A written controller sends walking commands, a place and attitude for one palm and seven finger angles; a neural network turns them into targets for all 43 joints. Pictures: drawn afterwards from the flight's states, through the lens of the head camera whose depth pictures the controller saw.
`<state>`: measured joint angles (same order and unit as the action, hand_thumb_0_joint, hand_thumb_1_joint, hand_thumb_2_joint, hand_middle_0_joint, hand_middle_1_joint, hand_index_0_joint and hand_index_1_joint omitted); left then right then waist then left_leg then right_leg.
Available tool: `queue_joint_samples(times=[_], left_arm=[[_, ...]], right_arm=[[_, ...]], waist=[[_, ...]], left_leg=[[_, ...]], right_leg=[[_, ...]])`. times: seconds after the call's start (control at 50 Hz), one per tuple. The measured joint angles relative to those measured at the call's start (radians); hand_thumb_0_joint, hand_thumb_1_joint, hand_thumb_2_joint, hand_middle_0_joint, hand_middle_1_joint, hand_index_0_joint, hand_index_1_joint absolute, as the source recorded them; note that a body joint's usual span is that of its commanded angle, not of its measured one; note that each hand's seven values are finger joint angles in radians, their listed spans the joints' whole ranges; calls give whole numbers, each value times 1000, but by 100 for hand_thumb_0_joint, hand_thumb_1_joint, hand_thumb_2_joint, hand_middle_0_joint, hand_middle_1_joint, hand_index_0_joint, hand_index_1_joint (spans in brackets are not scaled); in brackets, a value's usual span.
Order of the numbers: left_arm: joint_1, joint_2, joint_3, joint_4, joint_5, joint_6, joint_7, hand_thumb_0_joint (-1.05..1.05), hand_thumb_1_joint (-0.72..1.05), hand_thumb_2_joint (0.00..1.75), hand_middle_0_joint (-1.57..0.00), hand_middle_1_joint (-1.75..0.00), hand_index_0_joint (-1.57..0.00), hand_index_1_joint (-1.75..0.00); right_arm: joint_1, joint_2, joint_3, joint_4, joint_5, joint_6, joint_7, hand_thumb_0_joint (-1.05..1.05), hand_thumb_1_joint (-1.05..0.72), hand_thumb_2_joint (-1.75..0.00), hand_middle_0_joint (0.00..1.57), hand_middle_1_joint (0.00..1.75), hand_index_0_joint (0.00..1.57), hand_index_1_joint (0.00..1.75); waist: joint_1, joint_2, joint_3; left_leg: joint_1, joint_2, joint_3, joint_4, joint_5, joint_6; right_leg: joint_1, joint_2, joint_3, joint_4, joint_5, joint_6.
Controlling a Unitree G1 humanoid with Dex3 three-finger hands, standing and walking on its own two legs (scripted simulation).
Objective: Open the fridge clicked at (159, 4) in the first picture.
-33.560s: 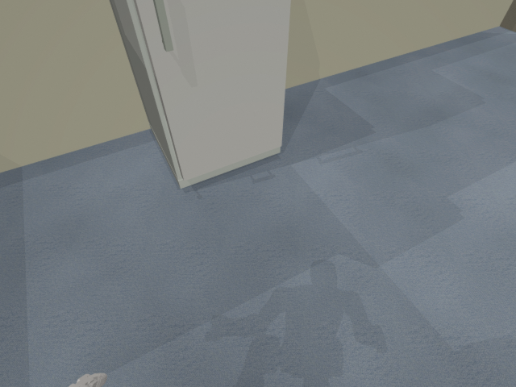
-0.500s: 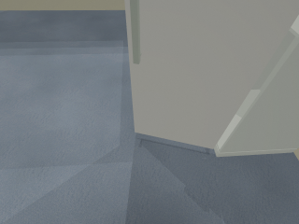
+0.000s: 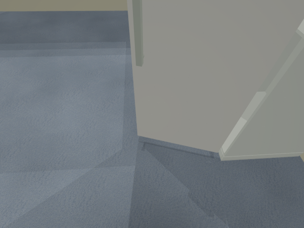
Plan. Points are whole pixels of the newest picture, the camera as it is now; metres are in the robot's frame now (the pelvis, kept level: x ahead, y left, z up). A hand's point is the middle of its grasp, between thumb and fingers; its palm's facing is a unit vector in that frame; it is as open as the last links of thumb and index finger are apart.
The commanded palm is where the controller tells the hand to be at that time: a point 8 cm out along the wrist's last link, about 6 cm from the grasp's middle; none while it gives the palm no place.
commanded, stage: stand and wait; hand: left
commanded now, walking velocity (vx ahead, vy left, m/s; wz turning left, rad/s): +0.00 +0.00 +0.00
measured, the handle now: (140, 28) +0.76 +0.09 +0.14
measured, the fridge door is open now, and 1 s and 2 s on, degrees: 73 73 73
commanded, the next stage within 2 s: none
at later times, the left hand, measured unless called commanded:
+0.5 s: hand out of the picture +0.05 +0.21 -0.17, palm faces -0.05 -0.96 -0.29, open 7.4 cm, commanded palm none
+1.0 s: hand out of the picture +0.08 +0.23 -0.16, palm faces -0.06 -0.94 -0.33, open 7.4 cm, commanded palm none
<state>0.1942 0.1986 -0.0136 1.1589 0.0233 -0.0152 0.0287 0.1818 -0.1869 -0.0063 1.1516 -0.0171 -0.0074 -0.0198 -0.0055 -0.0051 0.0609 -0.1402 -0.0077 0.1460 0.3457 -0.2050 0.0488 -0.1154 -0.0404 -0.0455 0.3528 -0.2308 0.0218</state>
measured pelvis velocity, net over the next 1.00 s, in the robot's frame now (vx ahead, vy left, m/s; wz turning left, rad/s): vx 0.01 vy -0.01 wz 0.00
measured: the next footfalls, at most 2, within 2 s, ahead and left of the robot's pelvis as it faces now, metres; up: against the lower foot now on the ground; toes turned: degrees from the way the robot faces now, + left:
none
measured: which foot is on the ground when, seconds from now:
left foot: down 0.00-1.00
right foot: down 0.00-1.00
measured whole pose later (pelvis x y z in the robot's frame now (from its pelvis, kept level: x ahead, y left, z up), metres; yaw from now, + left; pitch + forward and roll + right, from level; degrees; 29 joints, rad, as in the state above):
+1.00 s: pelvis +0.01 -0.01 +0.00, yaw +0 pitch +0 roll +0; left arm 0.10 0.33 -0.01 1.14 0.02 -0.03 0.01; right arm 0.10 -0.31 -0.01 1.14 -0.02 -0.01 0.00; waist -0.01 -0.01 0.05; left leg -0.09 0.01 0.14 0.27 -0.17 0.02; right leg -0.06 -0.02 -0.05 0.27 -0.20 0.00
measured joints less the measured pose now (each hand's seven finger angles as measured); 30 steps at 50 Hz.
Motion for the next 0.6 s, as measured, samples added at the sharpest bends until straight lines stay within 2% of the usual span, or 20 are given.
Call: queue_joint_samples(times=[0.6], left_arm=[[-62,91,5,-10,-2,-12,-13,0,91,89,-20,-30,-20,-30]], right_arm=[[-46,-88,-5,1,1,-1,11,1,-91,-89,20,30,20,30]], waist=[[-6,0,-1]], left_leg=[[29,11,-5,-48,22,-15]], right_leg=[[34,16,-5,-58,24,-14]])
